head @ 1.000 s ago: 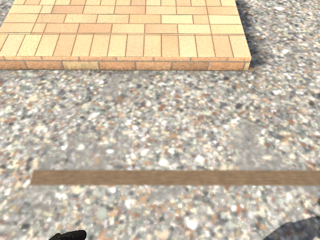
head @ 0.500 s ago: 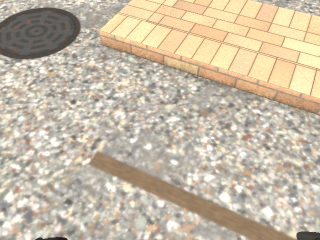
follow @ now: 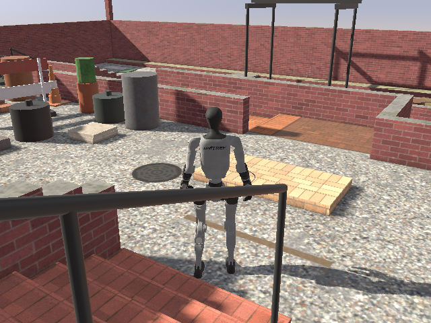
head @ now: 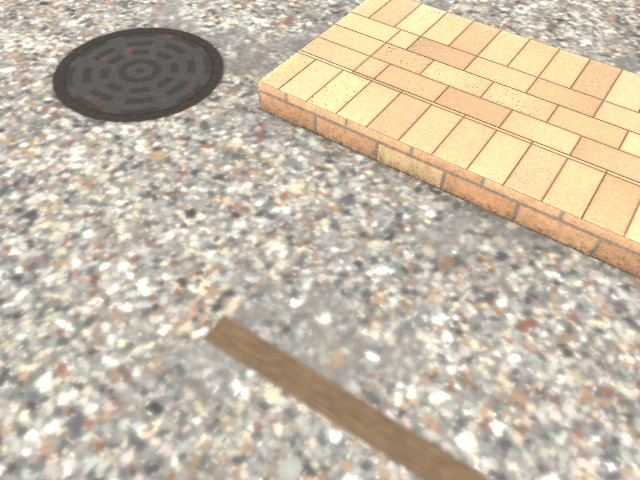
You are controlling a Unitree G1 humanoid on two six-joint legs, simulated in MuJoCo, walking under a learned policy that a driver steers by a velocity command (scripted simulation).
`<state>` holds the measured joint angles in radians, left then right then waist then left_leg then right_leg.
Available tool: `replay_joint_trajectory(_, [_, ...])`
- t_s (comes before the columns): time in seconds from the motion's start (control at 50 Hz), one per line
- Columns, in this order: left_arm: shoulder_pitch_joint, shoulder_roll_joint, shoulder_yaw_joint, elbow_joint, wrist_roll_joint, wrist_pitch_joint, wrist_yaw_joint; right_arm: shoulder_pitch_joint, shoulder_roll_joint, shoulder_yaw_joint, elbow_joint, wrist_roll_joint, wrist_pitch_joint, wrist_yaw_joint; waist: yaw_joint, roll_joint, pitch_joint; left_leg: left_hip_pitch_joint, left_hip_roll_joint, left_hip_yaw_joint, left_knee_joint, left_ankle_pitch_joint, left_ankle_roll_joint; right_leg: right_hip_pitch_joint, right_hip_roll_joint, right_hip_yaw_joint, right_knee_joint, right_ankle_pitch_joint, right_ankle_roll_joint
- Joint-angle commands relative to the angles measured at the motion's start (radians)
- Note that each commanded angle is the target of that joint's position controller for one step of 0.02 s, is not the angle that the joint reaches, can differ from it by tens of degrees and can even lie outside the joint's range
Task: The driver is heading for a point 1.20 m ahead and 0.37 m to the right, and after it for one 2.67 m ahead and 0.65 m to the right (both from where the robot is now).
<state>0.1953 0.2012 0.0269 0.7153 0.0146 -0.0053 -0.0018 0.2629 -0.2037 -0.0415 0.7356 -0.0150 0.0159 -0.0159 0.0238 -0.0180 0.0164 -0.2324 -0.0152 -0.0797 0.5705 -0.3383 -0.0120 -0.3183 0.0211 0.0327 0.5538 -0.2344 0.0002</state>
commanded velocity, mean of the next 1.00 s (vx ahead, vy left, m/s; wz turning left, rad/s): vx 0.19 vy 0.00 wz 0.02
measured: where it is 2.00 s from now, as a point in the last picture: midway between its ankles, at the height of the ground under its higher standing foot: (354, 291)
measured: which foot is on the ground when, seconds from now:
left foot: down 0.00-0.92, up 0.94-1.00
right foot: down 0.00-0.68, up 0.70-0.90, down 0.92-1.00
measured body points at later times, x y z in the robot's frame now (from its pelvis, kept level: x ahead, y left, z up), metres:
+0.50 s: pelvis +0.02 +0.01 +0.00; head +0.03 +0.01 +0.45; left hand +0.12 +0.26 -0.13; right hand +0.11 -0.23 -0.13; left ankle -0.02 +0.13 -0.73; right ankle +0.04 -0.12 -0.73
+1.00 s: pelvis +0.14 -0.07 -0.01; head +0.15 -0.08 +0.44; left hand +0.20 +0.21 -0.12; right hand +0.18 -0.34 -0.15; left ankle +0.04 +0.09 -0.65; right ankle +0.14 -0.16 -0.73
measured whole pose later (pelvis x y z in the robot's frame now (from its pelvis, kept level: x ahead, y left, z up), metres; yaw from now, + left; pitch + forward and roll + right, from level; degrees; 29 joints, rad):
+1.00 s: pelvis +0.14 -0.07 -0.01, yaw +1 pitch +2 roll +0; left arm 0.28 0.26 0.07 0.90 0.05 -0.08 -0.02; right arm 0.34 -0.27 -0.08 0.93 -0.04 -0.07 0.03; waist 0.02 0.04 -0.02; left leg -0.40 0.01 -0.10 1.16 -0.36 0.12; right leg -0.33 0.01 -0.07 0.63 -0.34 -0.04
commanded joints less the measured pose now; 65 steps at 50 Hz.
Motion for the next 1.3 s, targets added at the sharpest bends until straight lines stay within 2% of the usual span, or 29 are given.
replay_joint_trajectory(0.02, [-0.037, 0.1, 0.033, -0.077, -0.003, -0.012, 0.007, -0.003, -0.101, -0.024, -0.054, 0.001, -0.03, -0.004, -0.003, 0.08, -0.02, -0.096, 0.056, -0.069, -0.136, 0.035, 0.038, 0.085, -0.043, 0.043, -0.042, 0.069, -0.025])
replay_joint_trajectory(0.22, [-0.002, 0.1, 0.046, -0.028, -0.011, -0.002, 0.028, 0.01, -0.07, -0.016, -0.028, 0.007, -0.046, 0.001, -0.009, 0.026, -0.023, -0.084, 0.04, -0.057, -0.108, 0.141, 0.037, 0.119, -0.047, 0.039, -0.025, 0.14, -0.006])
replay_joint_trajectory(0.62, [0.017, 0.11, 0.052, 0.141, -0.02, 0.012, 0.051, 0.032, -0.063, -0.02, 0.121, 0.016, -0.049, -0.006, -0.01, 0.027, -0.01, -0.025, 0.02, -0.024, -0.121, 0.247, 0.026, 0.158, -0.049, 0.029, -0.043, 0.197, -0.004])
replay_joint_trajectory(0.64, [0.052, 0.114, 0.057, 0.167, -0.027, 0.014, 0.051, 0.073, -0.083, -0.031, 0.143, 0.025, -0.043, -0.01, -0.016, 0.049, -0.049, 0.001, 0.002, -0.015, -0.128, 0.008, 0.05, 0.15, -0.004, -0.023, -0.003, -0.05, -0.014])
replay_joint_trajectory(0.66, [0.054, 0.118, 0.06, 0.174, -0.039, 0.011, 0.047, 0.103, -0.109, -0.041, 0.151, 0.037, -0.041, -0.01, -0.03, 0.079, -0.006, -0.016, 0.026, -0.071, -0.166, -0.328, 0.096, 0.064, 0.023, -0.039, 0.033, -0.332, -0.027])
replay_joint_trajectory(0.68, [-0.004, 0.121, 0.059, 0.149, -0.053, -0.007, 0.042, 0.158, -0.137, -0.048, 0.151, 0.049, -0.051, -0.01, -0.07, 0.115, 0.076, -0.009, 0.104, -0.205, -0.249, -0.595, 0.16, -0.098, 0.02, -0.026, 0.091, -0.467, -0.037])
replay_joint_trajectory(0.7, [-0.101, 0.083, 0.045, 0.099, -0.076, -0.037, 0.034, 0.193, -0.196, -0.061, 0.157, 0.058, -0.073, -0.01, -0.097, 0.208, 0.163, 0.022, 0.251, -0.427, -0.385, -0.734, 0.243, -0.251, 0.015, -0.063, 0.203, -0.358, -0.038])
replay_joint_trajectory(0.72, [-0.178, 0.084, 0.04, 0.065, -0.088, -0.067, 0.027, 0.154, -0.222, -0.067, 0.149, 0.059, -0.093, -0.014, -0.107, 0.246, 0.237, 0.025, 0.357, -0.585, -0.468, -0.668, 0.308, -0.362, -0.038, -0.018, 0.295, -0.252, -0.057])
replay_joint_trajectory(0.74, [-0.207, 0.117, 0.048, 0.056, -0.083, -0.089, 0.021, 0.139, -0.199, -0.06, 0.143, 0.042, -0.112, -0.014, -0.11, 0.21, 0.24, 0.102, 0.395, -0.617, -0.477, -0.538, 0.324, -0.474, -0.084, 0.035, 0.372, -0.255, -0.075])
replay_joint_trajectory(0.76, [-0.189, 0.122, 0.05, 0.06, -0.075, -0.104, 0.013, 0.123, -0.175, -0.053, 0.137, 0.034, -0.125, -0.009, -0.095, 0.18, 0.199, 0.197, 0.391, -0.583, -0.46, -0.438, 0.309, -0.545, -0.114, 0.054, 0.41, -0.232, -0.09])
replay_joint_trajectory(0.78, [-0.159, 0.122, 0.049, 0.07, -0.068, -0.113, 0.003, 0.102, -0.164, -0.05, 0.128, 0.036, -0.125, -0.002, -0.079, 0.156, 0.15, 0.239, 0.362, -0.504, -0.436, -0.359, 0.277, -0.538, -0.132, 0.05, 0.374, -0.2, -0.096])
replay_joint_trajectory(0.8, [-0.139, 0.121, 0.047, 0.079, -0.06, -0.119, -0.006, 0.085, -0.169, -0.052, 0.122, 0.045, -0.118, 0.0, -0.069, 0.168, 0.113, 0.214, 0.322, -0.396, -0.425, -0.289, 0.236, -0.443, -0.137, 0.028, 0.264, -0.173, -0.093])
replay_joint_trajectory(0.84, [-0.096, 0.1, 0.042, 0.11, -0.048, -0.122, -0.023, 0.052, -0.184, -0.055, 0.114, 0.054, -0.104, 0.006, -0.04, 0.183, 0.065, 0.04, 0.206, -0.198, -0.399, -0.18, 0.181, -0.128, -0.065, -0.086, 0.121, -0.088, -0.054])
replay_joint_trajectory(0.86, [-0.011, 0.089, 0.047, 0.118, 0.035, -0.079, -0.055, 0.052, -0.219, -0.069, 0.144, -0.033, -0.096, 0.02, 0.012, 0.179, 0.037, -0.072, 0.149, -0.122, -0.37, -0.222, 0.19, 0.088, 0.014, -0.185, 0.061, -0.046, -0.035])
replay_joint_trajectory(0.88, [0.122, 0.114, 0.064, 0.166, 0.035, -0.057, -0.053, 0.04, -0.21, -0.072, 0.147, -0.037, -0.096, 0.024, 0.071, 0.13, 0.026, -0.2, 0.13, -0.089, -0.281, -0.17, 0.191, 0.301, 0.057, -0.236, 0.048, -0.016, -0.021])
replay_joint_trajectory(0.9, [0.322, 0.161, 0.087, 0.226, 0.027, -0.051, -0.037, 0.01, -0.202, -0.068, 0.142, -0.035, -0.103, 0.026, 0.175, 0.023, -0.026, -0.326, 0.083, -0.032, -0.037, -0.005, 0.182, 0.529, 0.061, -0.216, 0.047, -0.087, -0.024])
replay_joint_trajectory(0.92, [0.549, 0.261, 0.108, 0.27, 0.047, -0.061, -0.018, -0.075, -0.129, -0.049, 0.107, -0.039, -0.116, 0.026, 0.299, -0.234, -0.095, -0.502, -0.014, 0.078, 0.457, 0.039, 0.145, 0.65, -0.163, 0.117, -0.099, -0.437, -0.059])
replay_joint_trajectory(0.94, [0.546, 0.255, 0.08, 0.261, 0.045, -0.07, -0.011, -0.1, -0.019, -0.026, 0.054, -0.022, -0.135, 0.031, 0.237, -0.371, -0.104, -0.681, -0.126, -0.062, 0.715, -0.225, 0.155, 0.569, -0.363, 0.701, -0.398, -0.818, -0.112])
replay_joint_trajectory(0.96, [0.33, 0.246, 0.071, 0.212, 0.049, -0.057, -0.006, -0.084, -0.037, -0.023, 0.027, -0.008, -0.135, 0.043, 0.104, -0.224, 0.0, -0.779, -0.027, -0.097, 0.809, -0.082, 0.17, 0.443, -0.432, 0.838, -0.47, -0.899, -0.181])
replay_joint_trajectory(0.98, [0.202, 0.216, 0.068, 0.171, 0.038, -0.063, -0.01, -0.105, -0.087, -0.028, 0.024, -0.018, -0.13, 0.055, 0.048, -0.065, 0.052, -0.768, 0.074, -0.037, 0.791, 0.046, 0.165, 0.342, -0.432, 0.732, -0.432, -0.791, -0.192])
replay_joint_trajectory(1.0, [0.164, 0.2, 0.063, 0.171, 0.025, -0.073, -0.017, -0.087, -0.101, -0.032, 0.039, -0.037, -0.122, 0.067, 0.007, 0.008, 0.067, -0.671, 0.124, -0.015, 0.72, 0.109, 0.142, 0.23, -0.371, 0.577, -0.412, -0.64, -0.181])
replay_joint_trajectory(1.02, [0.136, 0.172, 0.053, 0.167, 0.019, -0.081, -0.02, -0.05, -0.096, -0.03, 0.056, -0.051, -0.109, 0.073, -0.026, -0.02, 0.049, -0.589, 0.141, -0.004, 0.667, 0.138, 0.118, 0.167, -0.304, 0.454, -0.428, -0.534, -0.157])
replay_joint_trajectory(1.06, [0.173, 0.127, 0.04, 0.192, 0.017, -0.095, -0.019, -0.054, -0.086, -0.021, 0.055, -0.044, -0.079, 0.084, -0.032, -0.089, 0.069, -0.56, 0.148, 0.037, 0.633, 0.219, 0.083, 0.123, -0.236, 0.31, -0.472, -0.38, -0.159])
replay_joint_trajectory(1.08, [0.203, 0.125, 0.04, 0.207, 0.01, -0.1, -0.017, -0.096, -0.089, -0.019, 0.04, -0.036, -0.069, 0.084, -0.028, -0.082, 0.095, -0.596, 0.149, 0.053, 0.603, 0.252, 0.072, 0.135, -0.219, 0.264, -0.489, -0.309, -0.167])
replay_joint_trajectory(1.14, [0.294, 0.122, 0.036, 0.231, -0.003, -0.107, -0.014, -0.258, -0.097, -0.01, -0.013, -0.027, -0.062, 0.079, 0.008, -0.021, 0.128, -0.65, 0.133, 0.105, 0.434, 0.321, 0.046, 0.2, -0.199, 0.162, -0.533, -0.112, -0.188])
replay_joint_trajectory(1.18, [0.317, 0.119, 0.032, 0.235, -0.005, -0.114, -0.011, -0.341, -0.081, 0.001, -0.041, -0.018, -0.064, 0.083, 0.022, -0.023, 0.138, -0.59, 0.114, 0.136, 0.283, 0.381, 0.046, 0.215, -0.184, 0.098, -0.56, 0.009, -0.183])
replay_joint_trajectory(1.24, [0.358, 0.124, 0.028, 0.254, -0.008, -0.123, -0.001, -0.438, -0.067, 0.014, -0.075, -0.009, -0.065, 0.085, 0.041, -0.029, 0.162, -0.508, 0.093, 0.174, 0.114, 0.43, 0.077, 0.294, -0.21, 0.046, -0.62, 0.193, -0.187])
replay_joint_trajectory(1.28, [0.367, 0.136, 0.026, 0.269, -0.007, -0.12, 0.003, -0.462, -0.071, 0.017, -0.088, -0.01, -0.069, 0.081, 0.035, -0.031, 0.151, -0.462, 0.063, 0.201, 0.039, 0.383, 0.11, 0.399, -0.223, 0.0, -0.579, 0.424, -0.183])
replay_joint_trajectory(1.3, [0.361, 0.15, 0.026, 0.272, -0.003, -0.119, 0.004, -0.448, -0.076, 0.016, -0.087, -0.01, -0.071, 0.075, 0.02, -0.045, 0.123, -0.396, 0.027, 0.223, 0.01, 0.335, 0.13, 0.438, -0.226, -0.029, -0.514, 0.657, -0.173])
